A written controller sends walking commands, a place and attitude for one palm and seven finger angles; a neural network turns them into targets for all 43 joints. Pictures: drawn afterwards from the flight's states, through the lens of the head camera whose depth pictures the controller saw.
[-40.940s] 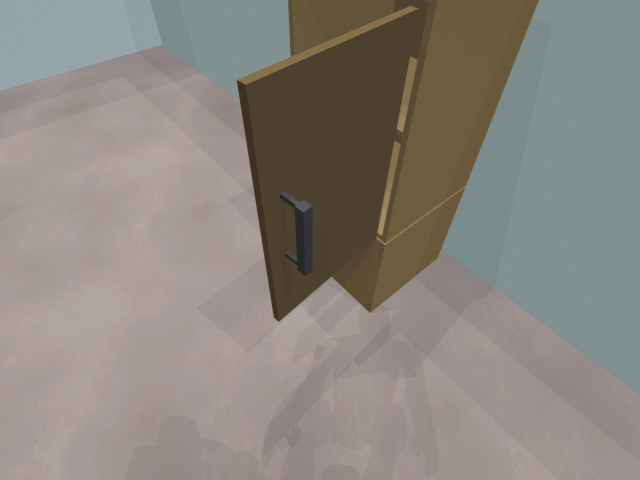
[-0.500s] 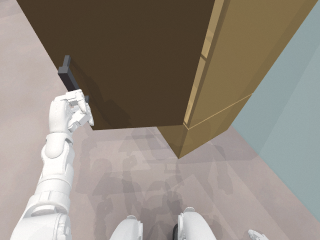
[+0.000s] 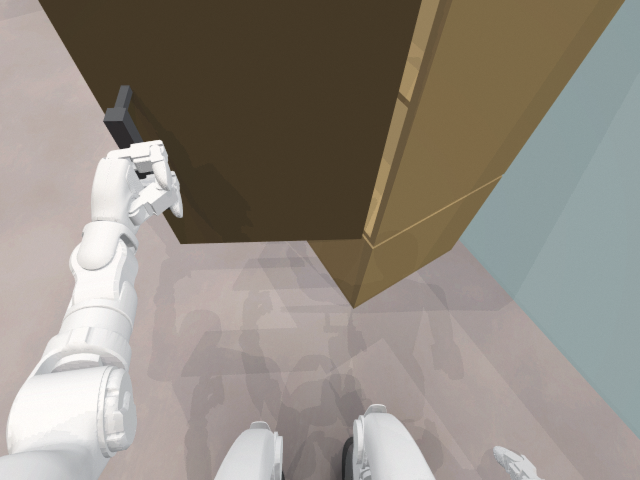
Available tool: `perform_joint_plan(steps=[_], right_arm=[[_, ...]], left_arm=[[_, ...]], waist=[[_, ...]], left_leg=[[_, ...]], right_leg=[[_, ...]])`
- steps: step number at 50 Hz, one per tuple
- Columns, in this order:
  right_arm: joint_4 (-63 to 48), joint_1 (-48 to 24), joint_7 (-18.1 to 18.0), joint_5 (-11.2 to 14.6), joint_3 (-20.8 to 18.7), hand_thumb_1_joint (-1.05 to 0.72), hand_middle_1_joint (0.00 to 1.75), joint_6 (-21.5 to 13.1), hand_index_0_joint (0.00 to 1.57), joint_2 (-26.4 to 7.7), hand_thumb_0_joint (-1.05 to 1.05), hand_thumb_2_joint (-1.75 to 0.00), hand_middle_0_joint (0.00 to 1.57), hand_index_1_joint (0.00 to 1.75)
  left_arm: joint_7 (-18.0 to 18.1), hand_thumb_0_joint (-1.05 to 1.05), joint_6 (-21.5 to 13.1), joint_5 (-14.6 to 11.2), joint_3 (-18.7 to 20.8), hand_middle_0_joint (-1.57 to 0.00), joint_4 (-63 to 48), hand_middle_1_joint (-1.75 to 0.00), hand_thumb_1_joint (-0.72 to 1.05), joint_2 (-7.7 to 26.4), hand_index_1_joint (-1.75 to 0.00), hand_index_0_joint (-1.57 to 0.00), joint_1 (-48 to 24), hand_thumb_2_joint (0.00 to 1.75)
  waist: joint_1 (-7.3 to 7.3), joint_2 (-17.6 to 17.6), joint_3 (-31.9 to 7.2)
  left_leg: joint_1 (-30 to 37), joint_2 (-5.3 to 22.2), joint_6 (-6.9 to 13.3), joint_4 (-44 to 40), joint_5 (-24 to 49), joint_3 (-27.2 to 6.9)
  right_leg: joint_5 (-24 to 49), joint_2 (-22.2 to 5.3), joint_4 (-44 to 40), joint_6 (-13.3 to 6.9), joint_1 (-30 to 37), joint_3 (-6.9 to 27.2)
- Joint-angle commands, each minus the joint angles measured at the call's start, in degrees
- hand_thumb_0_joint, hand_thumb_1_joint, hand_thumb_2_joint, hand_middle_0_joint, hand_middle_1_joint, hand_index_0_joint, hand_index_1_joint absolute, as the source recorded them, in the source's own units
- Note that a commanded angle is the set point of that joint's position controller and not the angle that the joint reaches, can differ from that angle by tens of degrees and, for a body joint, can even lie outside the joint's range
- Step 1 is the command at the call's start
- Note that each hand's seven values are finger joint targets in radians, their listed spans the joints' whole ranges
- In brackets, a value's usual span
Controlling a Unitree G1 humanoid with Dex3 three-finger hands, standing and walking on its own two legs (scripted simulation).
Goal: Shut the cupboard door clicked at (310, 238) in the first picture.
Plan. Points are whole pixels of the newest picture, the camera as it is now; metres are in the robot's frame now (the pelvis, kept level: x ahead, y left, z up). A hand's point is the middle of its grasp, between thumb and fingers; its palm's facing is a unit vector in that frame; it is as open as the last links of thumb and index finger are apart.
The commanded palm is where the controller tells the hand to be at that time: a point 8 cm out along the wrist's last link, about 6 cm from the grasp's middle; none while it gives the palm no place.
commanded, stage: push the door shut along its arc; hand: left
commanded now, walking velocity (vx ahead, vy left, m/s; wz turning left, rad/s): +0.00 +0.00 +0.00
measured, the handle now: (146, 153) +0.52 +0.23 +0.05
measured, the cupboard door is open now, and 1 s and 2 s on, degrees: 61 45 34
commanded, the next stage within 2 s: pull the fist back off the door in 1.36 s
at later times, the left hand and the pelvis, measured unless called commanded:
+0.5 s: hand (193, 153) +0.51 +0.16 +0.06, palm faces -0.16 -0.99 -0.01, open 3.1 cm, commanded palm +0.51 +0.21 +0.05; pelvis -0.01 +0.01 -0.01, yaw -2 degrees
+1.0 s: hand (219, 117) +0.57 +0.13 +0.07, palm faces -0.28 -0.96 -0.02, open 3.0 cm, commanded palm +0.58 +0.17 +0.05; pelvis +0.00 +0.01 -0.03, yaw -3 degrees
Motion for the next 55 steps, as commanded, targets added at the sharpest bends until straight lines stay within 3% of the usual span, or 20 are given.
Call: perform_joint_plan(steps=[1,3,6,7,10,13,16,19,23,26,29,33,35,36,41,43,46,47,49,55], right_arm=[[-3.95,7.47,-0.46,0.25,-3.16,-0.9,0.3,-1.68,0.2,-9.74,0.0,-0.9,0.2,0.3],[-3.72,8.26,-0.59,0.28,-3.03,-0.9,0.3,-1.72,0.2,-9.89,0.0,-0.9,0.2,0.3],[-3.26,9.24,-0.49,0.17,-3.12,-0.9,0.3,-1.53,0.2,-10.68,0.0,-0.9,0.2,0.3],[-3.22,9.4,-0.32,0.21,-2.98,-0.9,0.3,-1.51,0.2,-10.38,0.0,-0.9,0.2,0.3],[-2.62,10.45,-0.24,0.15,-2.83,-0.9,0.3,-1.25,0.2,-10.87,0.0,-0.9,0.2,0.3],[-2.63,11.51,-0.1,-0.06,-2.73,-0.9,0.3,-1.27,0.2,-11.18,0.0,-0.9,0.2,0.3],[-2.53,12.17,-0.03,-0.16,-2.52,-0.9,0.3,-0.94,0.2,-11.63,0.0,-0.9,0.2,0.3],[-2.77,12.98,0.25,-0.41,-2.49,-0.9,0.3,-0.67,0.2,-11.57,0.0,-0.9,0.2,0.3],[-3.5,13.71,0.43,-0.34,-1.9,-0.9,0.3,-0.13,0.2,-11.56,0.0,-0.9,0.2,0.3],[-3.14,14.1,0.38,-0.35,-1.79,-0.9,0.3,0.05,0.2,-11.72,0.0,-0.9,0.2,0.3],[-2.89,14.8,0.49,-0.51,-1.88,-0.9,0.3,0.07,0.2,-12.04,0.0,-0.9,0.2,0.3],[-2.66,15.46,0.61,-0.65,-1.8,-0.9,0.3,0.03,0.2,-11.89,0.0,-0.9,0.2,0.3],[-1.92,15.9,0.6,-0.75,-1.89,-0.9,0.3,0.33,0.2,-12.4,0.0,-0.9,0.2,0.3],[-1.87,16.02,0.66,-0.76,-1.78,-0.9,0.3,0.35,0.2,-12.24,0.0,-0.9,0.2,0.3],[-1.91,16.66,0.58,-1.12,-1.22,-0.9,0.3,0.41,0.2,-12.34,0.0,-0.9,0.2,0.3],[-2.27,17.2,0.59,-1.31,-1.09,-0.9,0.3,0.34,0.2,-12.4,0.0,-0.9,0.2,0.3],[-2.32,17.55,0.43,-1.41,-0.89,-0.9,0.3,0.74,0.2,-12.55,0.0,-0.9,0.2,0.3],[-2.63,17.62,0.45,-1.43,-0.95,-0.9,0.3,0.74,0.2,-12.49,0.0,-0.9,0.2,0.3],[-2.57,18.12,0.55,-1.48,-1.23,-0.9,0.3,0.85,0.2,-12.52,0.0,-0.9,0.2,0.3],[-1.07,18.78,0.34,-1.48,-1.42,-0.9,0.3,0.92,0.2,-12.54,0.0,-0.9,0.2,0.3]], left_arm=[[-2.39,0.0,-3.21,-0.67,0.78,-1.3,-9.03,-1.5,0.9,11.94,-1.5,-1.3,-27.17,0.9],[-3.38,0.0,-3.2,-0.78,-0.1,-1.3,-8.83,-1.5,0.9,11.97,-1.5,-1.3,-30.88,0.9],[-4.37,0.0,-2.78,-0.51,2.19,-1.3,-7.41,-1.5,0.9,15.65,-1.5,-1.3,-32.38,0.9],[-4.95,0.0,-2.54,-0.29,-0.06,-1.3,-7.13,-1.5,0.9,13.53,-1.5,-1.3,-33.31,0.9],[-5.38,0.0,-1.89,0.14,0.25,-1.3,-5.52,-1.5,0.9,15.2,-1.5,-1.3,-36.97,0.9],[-5.53,0.0,-1.59,0.34,0.67,-1.3,-5.21,-1.5,0.9,16.28,-1.5,-1.3,-39.42,0.9],[-5.64,0.0,-0.91,1.04,3.45,-1.3,-3.19,-1.5,0.9,20.38,-1.5,-1.3,-40.01,0.9],[-6.18,0.0,-0.9,1.31,3.49,-1.3,-3.75,-1.5,0.9,20.77,-1.5,-1.3,-41.15,0.9],[-6.72,0.0,0.22,1.6,5.98,-1.3,-1.44,-1.5,0.9,24.38,-1.5,-1.3,-41.11,0.9],[-7.35,0.0,0.87,2.9,5.02,-1.3,-1.11,-1.5,0.9,25.37,-1.5,-1.3,-44.89,0.9],[-8.46,0.0,1.0,2.54,5.08,-1.3,-1.05,-1.5,0.9,25.7,-1.5,-1.3,-46.3,0.9],[-9.51,0.0,1.75,2.39,2.3,-1.3,-1.13,-1.5,0.9,22.62,-1.5,-1.3,-49.45,0.9],[-9.36,0.0,2.56,2.92,3.72,-1.3,-0.03,-1.5,0.9,24.74,-1.5,-1.3,-50.22,0.9],[-9.5,0.0,3.01,3.25,1.67,-1.3,0.17,-1.5,0.9,22.71,-1.5,-1.3,-51.44,0.9],[-8.75,0.0,4.71,4.61,3.64,-1.3,3.37,-1.5,0.9,26.4,-1.5,-1.3,-54.45,0.9],[-8.74,0.0,4.69,4.96,4.34,-1.3,2.88,-1.5,0.9,27.48,-1.5,-1.3,-55.06,0.9],[-9.3,0.0,6.07,6.07,5.02,-1.3,4.61,-1.5,0.9,30.16,-1.5,-1.3,-56.19,0.9],[-9.59,0.0,6.38,6.3,5.38,-1.3,3.98,-1.5,0.9,30.88,-1.5,-1.3,-55.92,0.9],[-10.32,0.0,6.49,6.19,4.76,-1.3,2.5,-1.5,0.9,29.72,-1.5,-1.3,-55.6,0.9],[-11.83,0.0,8.85,5.78,1.97,-1.3,2.68,-1.5,0.9,27.1,-1.5,-1.3,-60.18,0.9]], waist=[[-3.48,1.63,-24.55],[-4.52,2.08,-24.57],[-4.17,3.2,-26.67],[-4.89,4.78,-26.62],[-6.06,4.94,-25.57],[-6.43,6.66,-26.77],[-6.38,5.86,-27.31],[-6.6,7.53,-30.11],[-6.9,5.37,-27.47],[-7.82,6.94,-27.06],[-8.37,8.71,-29.54],[-9.62,10.56,-29.1],[-9.89,10.67,-29.44],[-10.57,10.99,-29.15],[-11.23,10.26,-28.51],[-11.32,11.77,-30.59],[-12.09,10.34,-30.76],[-11.52,11.77,-31.88],[-11.32,13.61,-34.74],[-13.46,13.62,-32.53]], left_leg=[[5.38,0.37,0.37,-9.15,12.69,-1.86],[5.42,0.38,0.54,-8.84,12.71,-2.22],[5.64,0.54,0.43,-8.34,12.95,-2.68],[6.39,0.5,0.38,-8.47,13.06,-2.7],[6.31,0.84,0.47,-7.92,12.92,-3.41],[7.09,0.81,0.52,-7.63,12.66,-3.71],[5.49,1.02,0.66,-7.34,12.51,-3.63],[7.98,1.26,0.38,-7.06,15.77,-4.07],[3.39,1.22,0.95,-6.45,14.77,-3.13],[3.04,1.48,0.93,-6.11,13.74,-3.4],[6.5,1.87,0.57,-5.57,16.89,-4.25],[9.19,1.95,0.37,-5.08,18.68,-5.09],[9.55,2.33,0.18,-4.67,19.24,-5.5],[10.1,2.34,0.1,-4.66,19.34,-5.86],[6.42,2.25,0.5,-3.52,18.24,-5.48],[7.72,2.27,0.39,-2.77,20.89,-5.69],[4.7,2.38,0.75,-1.55,21.15,-5.04],[5.05,2.32,0.66,-1.39,21.94,-4.89],[8.97,2.63,0.05,-1.29,25.55,-5.67],[9.57,2.87,0.3,-0.87,24.84,-5.98]], right_leg=[[10.17,0.62,-7.18,0.05,19.24,4.37],[9.81,0.76,-6.93,-0.01,18.12,4.19],[9.3,0.89,-6.51,-0.15,17.56,4.29],[9.15,0.89,-6.56,-0.14,16.48,4.01],[8.02,1.22,-6.31,-0.15,13.83,3.7],[6.71,1.46,-6.13,-0.39,12.34,3.42],[6.54,1.53,-6.19,-0.28,13.27,3.68],[8.74,1.72,-5.42,-0.34,13.05,3.21],[9.15,2.06,-5.68,-0.25,14.91,3.67],[8.02,2.08,-5.62,-0.17,13.51,3.81],[9.33,2.23,-4.84,-0.32,11.23,3.11],[9.08,2.46,-4.5,-0.52,7.5,2.28],[9.08,2.42,-4.34,-0.42,6.31,2.04],[8.73,2.43,-4.16,-0.39,4.98,1.77],[8.36,2.56,-3.72,-0.38,5.47,1.84],[9.91,2.7,-2.68,-0.61,4.83,1.56],[11.62,2.74,-2.35,-0.23,6.53,1.91],[12.55,2.78,-2.12,-0.35,7.24,2.03],[13.96,2.8,-1.57,-0.43,5.75,1.53],[13.52,3.12,-2.44,-0.26,3.39,1.22]])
